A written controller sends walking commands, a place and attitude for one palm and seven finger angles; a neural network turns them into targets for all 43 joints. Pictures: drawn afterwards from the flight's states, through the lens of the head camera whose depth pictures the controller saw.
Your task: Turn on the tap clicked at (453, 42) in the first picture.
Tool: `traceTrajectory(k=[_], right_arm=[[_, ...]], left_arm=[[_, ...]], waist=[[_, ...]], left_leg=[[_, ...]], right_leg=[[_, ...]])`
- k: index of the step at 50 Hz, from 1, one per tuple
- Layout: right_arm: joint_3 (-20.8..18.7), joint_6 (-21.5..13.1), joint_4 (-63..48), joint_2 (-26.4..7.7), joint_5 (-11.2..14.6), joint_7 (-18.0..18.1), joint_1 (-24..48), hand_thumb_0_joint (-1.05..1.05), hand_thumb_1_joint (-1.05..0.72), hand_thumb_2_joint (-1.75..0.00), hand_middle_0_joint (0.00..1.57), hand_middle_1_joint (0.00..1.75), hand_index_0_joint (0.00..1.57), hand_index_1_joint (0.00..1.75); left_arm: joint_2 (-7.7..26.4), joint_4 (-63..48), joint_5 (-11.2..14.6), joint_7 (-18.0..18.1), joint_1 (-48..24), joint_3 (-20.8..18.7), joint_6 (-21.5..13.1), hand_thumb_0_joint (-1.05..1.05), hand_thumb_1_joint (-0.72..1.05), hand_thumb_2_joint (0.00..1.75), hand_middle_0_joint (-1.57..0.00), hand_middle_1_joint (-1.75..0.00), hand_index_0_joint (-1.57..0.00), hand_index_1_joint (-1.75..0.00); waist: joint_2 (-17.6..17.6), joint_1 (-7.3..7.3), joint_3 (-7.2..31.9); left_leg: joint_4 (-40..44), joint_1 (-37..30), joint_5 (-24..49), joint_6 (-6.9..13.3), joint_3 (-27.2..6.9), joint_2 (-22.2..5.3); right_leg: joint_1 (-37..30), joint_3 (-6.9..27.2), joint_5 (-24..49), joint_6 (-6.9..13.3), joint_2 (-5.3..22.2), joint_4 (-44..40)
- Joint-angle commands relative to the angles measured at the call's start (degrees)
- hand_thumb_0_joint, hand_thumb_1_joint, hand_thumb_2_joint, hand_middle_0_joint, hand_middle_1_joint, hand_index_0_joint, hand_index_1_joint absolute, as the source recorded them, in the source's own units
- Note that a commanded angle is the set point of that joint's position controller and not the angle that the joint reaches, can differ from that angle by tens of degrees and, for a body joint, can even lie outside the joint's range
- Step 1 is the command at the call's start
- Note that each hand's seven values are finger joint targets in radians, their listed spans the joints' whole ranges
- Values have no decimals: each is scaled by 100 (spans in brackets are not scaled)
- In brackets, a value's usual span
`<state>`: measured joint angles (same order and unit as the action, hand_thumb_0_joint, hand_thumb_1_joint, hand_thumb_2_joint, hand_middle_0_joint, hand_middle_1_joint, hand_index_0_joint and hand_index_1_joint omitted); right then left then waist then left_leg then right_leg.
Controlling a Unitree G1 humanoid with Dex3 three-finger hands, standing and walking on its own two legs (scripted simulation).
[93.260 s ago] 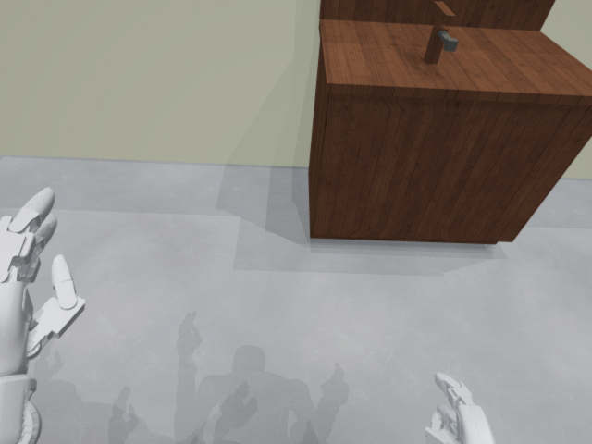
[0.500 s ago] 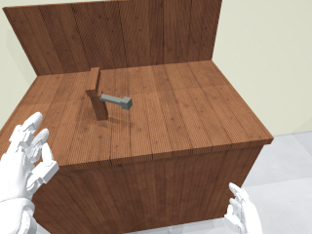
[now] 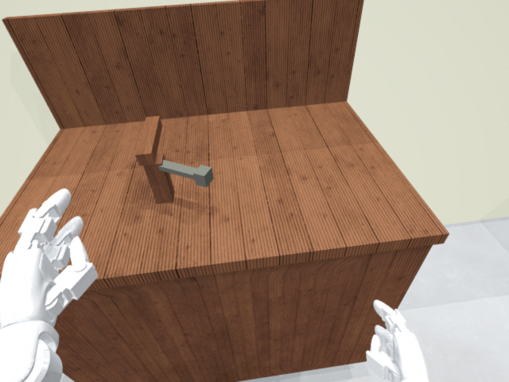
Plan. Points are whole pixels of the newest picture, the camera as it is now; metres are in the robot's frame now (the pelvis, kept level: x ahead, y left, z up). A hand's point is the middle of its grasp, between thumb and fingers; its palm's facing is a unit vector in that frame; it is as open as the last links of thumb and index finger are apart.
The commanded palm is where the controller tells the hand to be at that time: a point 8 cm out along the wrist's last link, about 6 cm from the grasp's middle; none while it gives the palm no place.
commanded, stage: turn the palm inward beside the body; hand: left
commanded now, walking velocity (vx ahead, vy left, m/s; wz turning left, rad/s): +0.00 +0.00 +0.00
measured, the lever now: (203, 176) +0.44 +0.17 +0.11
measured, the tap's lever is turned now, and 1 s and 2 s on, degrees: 59 59 59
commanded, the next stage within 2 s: reach beside the lever's end, fingers flat in 0.14 s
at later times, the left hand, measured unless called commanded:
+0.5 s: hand (104, 270) +0.19 +0.22 +0.16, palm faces +0.49 -0.86 -0.14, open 7.4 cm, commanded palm +0.15 +0.26 +0.17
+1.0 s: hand (107, 248) +0.23 +0.24 +0.15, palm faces +0.49 -0.86 -0.13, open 7.5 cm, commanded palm +0.19 +0.29 +0.15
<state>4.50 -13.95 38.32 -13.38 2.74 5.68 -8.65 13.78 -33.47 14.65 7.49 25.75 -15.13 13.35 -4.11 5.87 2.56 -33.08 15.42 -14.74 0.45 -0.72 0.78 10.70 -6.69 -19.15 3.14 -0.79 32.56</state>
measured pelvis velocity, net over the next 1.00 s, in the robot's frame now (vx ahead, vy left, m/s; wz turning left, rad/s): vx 0.00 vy -0.03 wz -0.01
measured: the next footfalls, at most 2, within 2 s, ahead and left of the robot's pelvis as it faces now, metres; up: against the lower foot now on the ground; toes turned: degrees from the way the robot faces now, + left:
none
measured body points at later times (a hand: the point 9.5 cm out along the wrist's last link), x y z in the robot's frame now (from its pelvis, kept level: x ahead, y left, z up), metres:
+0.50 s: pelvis -0.01 -0.03 +0.00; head -0.04 -0.08 +0.44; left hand +0.16 +0.26 +0.17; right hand +0.21 -0.25 -0.07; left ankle +0.04 +0.11 -0.73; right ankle -0.01 -0.08 -0.73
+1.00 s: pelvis +0.00 -0.03 +0.00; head -0.02 -0.06 +0.45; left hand +0.20 +0.28 +0.16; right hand +0.20 -0.26 -0.08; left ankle +0.04 +0.11 -0.73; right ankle -0.01 -0.08 -0.73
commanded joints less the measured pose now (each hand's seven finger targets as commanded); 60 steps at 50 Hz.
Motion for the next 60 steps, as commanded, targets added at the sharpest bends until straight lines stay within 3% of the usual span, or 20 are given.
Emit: traceTrajectory(k=[1, 6, 7, 11, 12, 19, 22, 25, 26, 32, 34, 36, 39, 41, 44, 48, 49, 53, 54, 60], right_arm=[[-256, -355, -1005, -582, -22, 42, 941, 0, -90, -90, 20, 30, 20, 30], [-262, -385, -1012, -581, -6, 50, 959, 0, -90, -90, 20, 30, 20, 30], [-247, -394, -995, -571, 18, 45, 996, 0, -90, -90, 20, 30, 20, 30], [-269, -418, -1001, -581, -6, 61, 956, 0, -90, -90, 20, 30, 20, 30], [-267, -430, -985, -572, 18, 63, 997, 0, -90, -90, 20, 30, 20, 30], [-311, -406, -869, -591, 35, 125, 961, 0, -90, -90, 20, 30, 20, 30], [-322, -439, -825, -590, 43, 153, 1011, 0, -90, -90, 20, 30, 20, 30], [-337, -434, -762, -606, 33, 190, 1045, 0, -90, -90, 20, 30, 20, 30], [-343, -444, -744, -604, 33, 195, 1068, 0, -90, -90, 20, 30, 20, 30], [-353, -452, -751, -632, 34, 178, 968, 0, -90, -90, 20, 30, 20, 30], [-384, -429, -755, -669, 36, 192, 885, 0, -90, -90, 20, 30, 20, 30], [-407, -399, -777, -673, 40, 196, 861, 0, -90, -90, 20, 30, 20, 30], [-401, -409, -768, -673, 55, 185, 789, 0, -90, -90, 20, 30, 20, 30], [-424, -430, -755, -696, 38, 189, 729, 0, -90, -90, 20, 30, 20, 30], [-429, -492, -790, -682, 20, 157, 688, 0, -90, -90, 20, 30, 20, 30], [-442, -513, -768, -712, 11, 158, 633, 0, -90, -90, 20, 30, 20, 30], [-458, -500, -745, -723, 19, 165, 610, 0, -90, -90, 20, 30, 20, 30], [-425, -459, -718, -702, 45, 194, 706, 0, -90, -90, 20, 30, 20, 30], [-438, -451, -717, -727, 27, 198, 678, 0, -90, -90, 20, 30, 20, 30], [-422, -400, -714, -717, 7, 171, 692, 0, -90, -90, 20, 30, 20, 30]], left_arm=[[820, -1201, -6, 19, -546, -515, -438, 0, 90, 90, -20, -30, -20, -30], [854, -1224, -24, 18, -626, -506, -527, 0, 90, 90, -20, -30, -20, -30], [924, -1231, -45, 31, -617, -540, -525, 0, 90, 90, -20, -30, -20, -30], [862, -1082, 11, 36, -563, -523, -580, 0, 90, 90, -20, -30, -20, -30], [902, -1058, 22, 29, -541, -574, -572, 0, 90, 90, -20, -30, -20, -30], [1094, -419, 77, 27, -932, -853, -590, 0, 90, 90, -20, -30, -20, -30], [1224, -347, 71, 13, -1395, -908, -646, 0, 90, 90, -20, -30, -20, -30], [1322, -26, 94, -8, -1765, -987, -675, 0, 90, 90, -20, -30, -20, -30], [1332, 53, 83, -25, -1892, -973, -688, 0, 90, 90, -20, -30, -20, -30], [1388, 383, 85, -148, -1792, -1085, -750, 0, 90, 90, -20, -30, -20, -30], [1497, 593, 179, -190, -1541, -1320, -726, 0, 90, 90, -20, -30, -20, -30], [1457, 583, 204, -239, -1587, -1327, -737, 0, 90, 90, -20, -29, -20, -29], [1434, 626, 166, -214, -1851, -1278, -818, 0, 90, 90, -19, -28, -19, -28], [1471, 693, 144, -182, -1935, -1310, -906, 0, 90, 90, -19, -28, -19, -28], [1390, 577, 51, -157, -1900, -1174, -1107, 0, 90, 90, -19, -27, -19, -27], [1360, 716, 63, -208, -1924, -1153, -1209, 0, 90, 90, -19, -26, -19, -26], [1495, 847, 79, -214, -1882, -1299, -1210, 0, 90, 90, -19, -26, -19, -26], [1361, 1039, 77, -233, -2268, -1132, -1125, 0, 90, 90, -18, -25, -18, -25], [1498, 1089, 86, -209, -2309, -1266, -1110, 0, 90, 90, -18, -25, -18, -25], [1465, 1270, 26, -208, -2508, -1188, -1198, 0, 90, 90, -18, -23, -18, -23]], waist=[[230, -34, 416], [152, -41, 326], [-101, -38, 237], [364, -50, 217], [235, -44, 168], [329, -76, 39], [213, -126, 43], [423, -160, 21], [269, -165, 35], [153, -127, 423], [544, -87, 509], [535, -87, 565], [295, -142, 503], [408, -167, 482], [46, -155, 617], [401, -181, 678], [403, -171, 627], [168, -225, 405], [204, -200, 504], [167, -223, 644]], left_leg=[[380, -612, 913, 55, -254, -125], [346, -608, 771, 89, -221, -100], [338, -601, 700, 80, -213, -88], [282, -535, 580, 123, -191, -81], [267, -562, 549, 119, -181, -79], [178, -380, 405, 119, -132, -57], [101, -375, 330, 117, -128, -48], [54, -247, 228, 97, -169, -61], [41, -225, 218, 80, -177, -67], [86, -291, 579, 76, -158, -41], [94, -138, 585, 65, -169, -57], [72, -178, 738, 76, -129, -50], [140, -306, 818, 98, -97, -35], [134, -288, 812, 110, -98, -35], [188, -467, 972, 121, -54, -13], [214, -415, 987, 135, -57, -2], [229, -381, 959, 128, -62, -22], [302, -385, 792, 124, -62, -2], [317, -388, 789, 121, -89, -7], [345, -442, 850, 112, -105, -4]], right_leg=[[449, 228, 1129, -206, 171, -700], [487, 295, 1015, -217, 192, -801], [512, 336, 915, -208, 197, -851], [532, 384, 850, -264, 214, -937], [539, 417, 773, -259, 214, -1002], [587, 674, 621, -322, 297, -1139], [596, 884, 392, -344, 368, -1281], [618, 1044, 172, -396, 451, -1358], [604, 1100, 167, -401, 493, -1354], [316, 988, 1253, -418, 469, -1045], [194, 1043, 1536, -500, 493, -998], [140, 1013, 1938, -522, 497, -930], [305, 826, 1841, -449, 384, -866], [331, 833, 1827, -459, 373, -867], [353, 683, 1889, -367, 302, -744], [310, 630, 1921, -379, 261, -703], [319, 626, 1861, -370, 255, -725], [470, 591, 1462, -325, 232, -807], [440, 585, 1443, -318, 223, -800], [444, 519, 1426, -279, 174, -743]])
